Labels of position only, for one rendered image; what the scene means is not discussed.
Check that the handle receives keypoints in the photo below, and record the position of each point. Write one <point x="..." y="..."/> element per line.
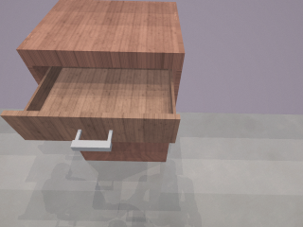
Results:
<point x="92" y="145"/>

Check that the cabinet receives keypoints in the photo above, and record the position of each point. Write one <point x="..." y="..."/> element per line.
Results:
<point x="110" y="34"/>

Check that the drawer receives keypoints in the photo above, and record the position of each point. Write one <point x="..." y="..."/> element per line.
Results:
<point x="137" y="104"/>

